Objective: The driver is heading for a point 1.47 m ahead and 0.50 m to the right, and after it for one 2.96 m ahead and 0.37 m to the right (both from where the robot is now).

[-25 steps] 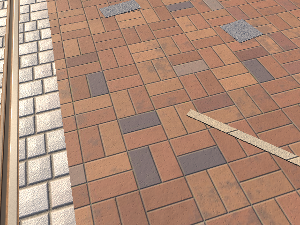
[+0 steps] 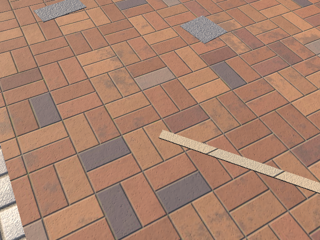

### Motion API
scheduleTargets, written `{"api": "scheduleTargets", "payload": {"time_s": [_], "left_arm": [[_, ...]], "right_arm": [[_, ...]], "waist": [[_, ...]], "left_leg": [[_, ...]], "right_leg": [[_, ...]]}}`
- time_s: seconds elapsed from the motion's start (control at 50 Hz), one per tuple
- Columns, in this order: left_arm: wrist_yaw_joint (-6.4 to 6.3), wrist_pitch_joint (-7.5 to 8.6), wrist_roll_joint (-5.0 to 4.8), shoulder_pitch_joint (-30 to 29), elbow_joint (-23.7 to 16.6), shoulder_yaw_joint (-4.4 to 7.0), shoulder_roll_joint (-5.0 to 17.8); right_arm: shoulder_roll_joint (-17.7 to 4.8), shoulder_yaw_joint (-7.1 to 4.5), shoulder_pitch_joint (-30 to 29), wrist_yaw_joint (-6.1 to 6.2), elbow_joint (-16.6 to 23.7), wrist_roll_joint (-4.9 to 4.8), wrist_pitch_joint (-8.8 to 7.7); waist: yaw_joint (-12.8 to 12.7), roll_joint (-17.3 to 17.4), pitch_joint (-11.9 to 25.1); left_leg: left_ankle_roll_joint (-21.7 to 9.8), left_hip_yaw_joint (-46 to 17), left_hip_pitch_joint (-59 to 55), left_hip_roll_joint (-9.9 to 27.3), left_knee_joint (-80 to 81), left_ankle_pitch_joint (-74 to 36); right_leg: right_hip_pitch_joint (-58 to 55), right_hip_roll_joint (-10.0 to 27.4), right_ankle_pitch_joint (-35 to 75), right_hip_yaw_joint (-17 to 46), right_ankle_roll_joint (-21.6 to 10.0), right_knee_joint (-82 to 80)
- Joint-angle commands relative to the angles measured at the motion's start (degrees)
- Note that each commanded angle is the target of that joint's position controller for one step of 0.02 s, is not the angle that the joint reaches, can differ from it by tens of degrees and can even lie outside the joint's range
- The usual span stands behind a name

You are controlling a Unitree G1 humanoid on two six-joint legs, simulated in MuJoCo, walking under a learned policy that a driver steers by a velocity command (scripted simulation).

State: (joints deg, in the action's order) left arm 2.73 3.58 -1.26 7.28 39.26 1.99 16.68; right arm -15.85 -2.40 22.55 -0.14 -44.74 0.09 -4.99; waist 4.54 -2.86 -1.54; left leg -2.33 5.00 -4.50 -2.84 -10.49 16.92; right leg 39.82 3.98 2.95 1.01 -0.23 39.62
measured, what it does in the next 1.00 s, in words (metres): walks ahead, turning right: right foot, then left foot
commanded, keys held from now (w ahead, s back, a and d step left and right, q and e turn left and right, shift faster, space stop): w+e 1.00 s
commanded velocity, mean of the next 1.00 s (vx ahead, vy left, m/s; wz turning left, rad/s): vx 0.49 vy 0.00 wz -0.54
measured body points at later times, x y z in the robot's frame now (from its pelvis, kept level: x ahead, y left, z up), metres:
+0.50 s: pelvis +0.30 -0.04 +0.00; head +0.33 -0.06 +0.45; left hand +0.44 +0.23 -0.10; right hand +0.45 -0.33 -0.08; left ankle +0.53 +0.09 -0.69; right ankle +0.24 -0.11 -0.74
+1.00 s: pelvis +0.56 -0.09 +0.00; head +0.59 -0.12 +0.45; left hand +0.88 -0.01 -0.08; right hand +0.42 -0.35 -0.12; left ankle +0.54 +0.05 -0.74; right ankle +0.62 -0.31 -0.69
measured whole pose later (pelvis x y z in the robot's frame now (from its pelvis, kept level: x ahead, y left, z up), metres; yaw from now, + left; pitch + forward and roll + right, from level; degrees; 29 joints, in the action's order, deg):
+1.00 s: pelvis +0.56 -0.09 +0.00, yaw -34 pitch +1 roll +2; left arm 2.1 0.9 -1.3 6.4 34.9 3.3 17.2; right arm -17.2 -3.9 19.5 0.2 -46.3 -0.2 -4.7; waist 5.5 -2.4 -3.1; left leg 0.0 10.0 -1.0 -0.3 -14.5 16.2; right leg 38.7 5.1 -2.3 1.8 0.2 44.1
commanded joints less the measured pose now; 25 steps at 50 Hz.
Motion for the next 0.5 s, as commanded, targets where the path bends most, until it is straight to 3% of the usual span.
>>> {"api": "scheduleTargets", "payload": {"time_s": [0.02,0.06,0.1,0.12,0.14,0.16,0.18,0.2,0.22,0.24,0.26,0.28,0.32,0.38,0.44,0.5], "left_arm": [[1.2,1.23,-0.18,-9.0,-6.8,0.01,2.1],[1.85,1.3,-0.03,-8.9,-7.7,0.49,3.2],[1.77,0.75,0.15,-3.7,-7.3,1.91,6.0],[1.34,0.41,-0.05,4.1,-5.6,3.27,8.3],[0.36,-0.18,-0.22,13.1,-4.0,4.8,11.2],[-0.26,-0.33,0.04,16.2,-4.0,6.06,17.7],[-0.55,-0.17,-0.27,17.8,-4.8,5.1,13.8],[-0.71,-0.04,0.39,15.6,-4.4,4.32,11.4],[-0.87,0.1,0.23,11.9,-4.6,4.09,10.6],[-0.97,0.17,0.36,8.3,-5.3,3.69,9.4],[-1.1,0.33,1.1,5.9,-6.1,3.29,8.3],[-1.22,0.35,1.38,4.5,-6.5,3.18,7.8],[-1.62,0.67,0.88,4.3,-5.7,3.24,7.8],[-2.58,0.59,0.55,6.3,-4.1,3.66,9.4],[-3.21,-0.22,-0.07,9.2,-2.7,3.86,9.9],[-3.48,-0.88,-0.51,12.2,-1.4,4.06,10.4]], "right_arm": [[-9.8,-2.54,0.0,0.48,1.6,-0.61,-0.43],[-10.8,-2.8,-0.4,0.8,1.2,-0.62,0.36],[-12.7,-3.37,-0.8,1.55,1.5,-0.36,1.46],[-13.1,-3.4,-1.4,1.97,1.9,-0.22,2.11],[-12.7,-3.04,-1.4,2.48,2.9,0.03,2.07],[-4.4,-0.38,6.1,1.38,5.7,1.67,0.82],[-7.1,-0.21,3.5,0.29,5.4,0.93,-1.49],[-10.5,-1.37,-4.1,-0.42,7.8,-1.89,-2.59],[-9.9,-0.86,-7.2,-0.37,9.2,-2.1,-3.31],[-9.3,-0.9,-8.3,0.11,9.1,-0.86,-3.46],[-9.7,-1.28,-7.2,0.41,9.0,-0.04,-2.93],[-9.5,-1.33,-6.1,0.48,8.8,0.39,-2.17],[-8.1,-1.04,-4.9,0.73,8.3,1.06,-0.95],[-6.1,-0.28,-11.0,1.06,10.2,1.47,-0.55],[-4.3,0.4,-18.6,0.53,11.6,0.88,-1.21],[-5.8,-0.11,-22.5,-0.27,12.6,-0.32,-1.89]], "waist": [[0.4,5.6,-5.5],[-1.1,6.2,-3.7],[-4.6,8.8,2.2],[-9.0,8.8,7.0],[-13.7,6.4,11.6],[-8.3,-9.2,19.6],[-11.1,-6.0,28.8],[-12.0,-2.9,19.4],[-9.9,1.5,11.6],[-7.3,4.7,6.6],[-4.9,3.5,4.7],[-3.4,1.7,4.0],[-2.4,0.8,3.3],[-4.1,0.6,1.1],[-7.6,-0.6,1.2],[-9.0,-1.7,1.6]], "left_leg": [[-6.5,-2.1,3.9,16.3,3.5,-23.4],[-5.3,-0.3,-0.6,17.1,-1.4,-38.0],[-3.8,1.5,-4.1,16.8,-12.6,-59.7],[-2.6,2.9,-1.6,15.7,-23.4,-64.3],[-0.7,3.1,10.1,14.1,-38.1,-55.7],[3.3,1.4,36.9,4.1,-62.8,-4.2],[3.1,-11.1,44.4,-0.7,-71.3,16.1],[2.3,-13.0,49.6,2.8,-71.7,11.4],[1.7,-11.9,49.5,5.3,-66.9,6.2],[2.0,-11.1,47.2,7.2,-61.8,3.7],[2.5,-11.2,43.0,8.7,-58.9,1.8],[3.3,-11.1,40.3,9.1,-57.5,0.9],[5.3,-9.6,38.4,9.4,-53.6,-0.3],[7.3,-8.3,38.5,8.4,-42.5,-9.6],[7.3,-7.7,33.7,5.1,-27.9,-20.9],[6.9,-9.2,31.6,3.3,-21.3,-21.7]], "right_leg": [[-1.4,-1.2,2.3,-1.4,-1.9,-5.5],[-3.2,-3.3,-2.0,-3.3,-4.0,-7.0],[-11.0,-7.1,-8.3,-6.5,-6.4,-5.9],[-21.6,-9.2,-8.1,-7.3,-8.1,-7.1],[-38.4,-6.8,-6.7,-1.6,-10.4,-7.9],[-63.4,9.9,-13.1,28.5,-21.3,-7.8],[-68.1,15.2,-22.5,48.8,-24.9,-18.3],[-61.8,13.2,-23.7,40.7,-20.9,-21.5],[-51.7,10.9,-20.3,33.5,-18.9,-22.8],[-42.5,8.6,-13.7,28.2,-17.7,-23.6],[-35.9,6.6,-7.8,24.4,-17.3,-24.9],[-31.5,5.3,-5.1,22.9,-17.5,-26.3],[-26.1,4.1,0.1,18.9,-17.9,-27.3],[-21.7,1.2,1.2,14.5,-16.3,-27.4],[-21.0,-1.2,-4.8,13.1,-13.1,-25.5],[-25.1,0.7,-9.2,17.9,-12.3,-22.7]]}}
